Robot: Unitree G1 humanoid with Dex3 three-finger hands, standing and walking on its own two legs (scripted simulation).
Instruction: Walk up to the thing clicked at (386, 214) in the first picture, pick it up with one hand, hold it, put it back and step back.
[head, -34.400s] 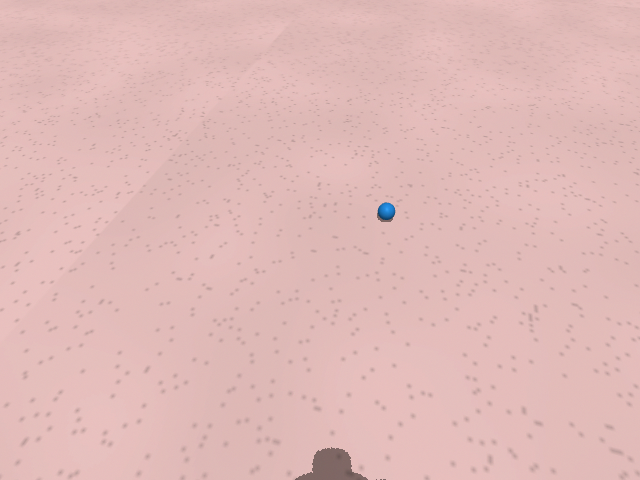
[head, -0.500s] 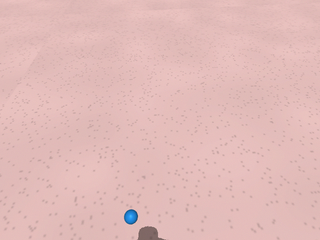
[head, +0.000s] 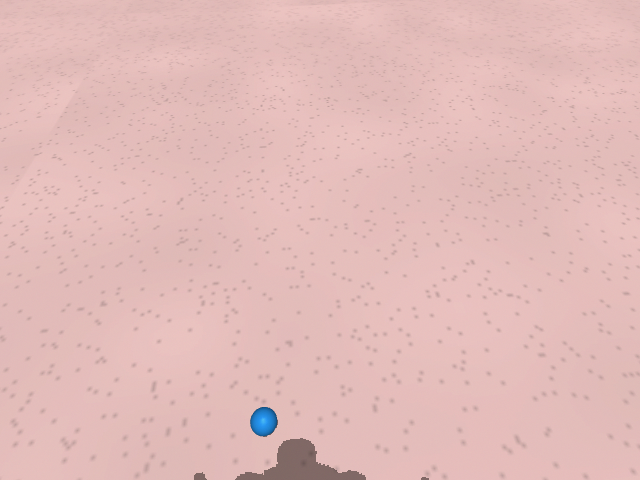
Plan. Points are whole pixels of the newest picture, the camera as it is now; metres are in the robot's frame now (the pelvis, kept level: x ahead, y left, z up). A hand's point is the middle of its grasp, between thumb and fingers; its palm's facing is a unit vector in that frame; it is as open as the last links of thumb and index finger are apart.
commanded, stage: rise first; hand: left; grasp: from above
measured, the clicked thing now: (263, 421) +0.43 +0.18 -0.74
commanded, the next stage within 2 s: none
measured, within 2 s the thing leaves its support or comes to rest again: neither
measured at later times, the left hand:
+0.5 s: hand out of the picture +0.13 +0.26 -0.22, palm faces -0.16 -0.88 -0.44, open 13.5 cm
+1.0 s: hand out of the picture +0.21 +0.27 -0.38, palm faces -0.42 -0.55 -0.72, open 13.9 cm
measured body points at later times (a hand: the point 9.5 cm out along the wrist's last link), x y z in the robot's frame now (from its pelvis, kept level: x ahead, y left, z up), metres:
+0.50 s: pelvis -0.01 +0.02 -0.07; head +0.08 +0.03 +0.37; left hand +0.14 +0.30 -0.19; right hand +0.14 -0.24 -0.17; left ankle -0.01 +0.15 -0.74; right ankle +0.01 -0.12 -0.74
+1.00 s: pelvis -0.05 +0.01 -0.23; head +0.12 +0.02 +0.19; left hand +0.23 +0.29 -0.33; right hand +0.15 -0.25 -0.34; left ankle -0.01 +0.15 -0.74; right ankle +0.01 -0.12 -0.74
